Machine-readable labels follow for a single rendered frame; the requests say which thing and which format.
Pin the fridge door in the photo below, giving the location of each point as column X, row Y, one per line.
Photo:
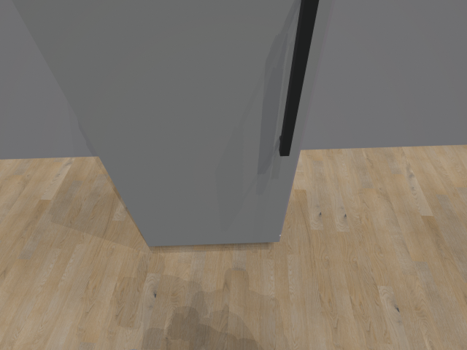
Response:
column 183, row 102

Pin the handle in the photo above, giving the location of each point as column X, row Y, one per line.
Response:
column 306, row 20

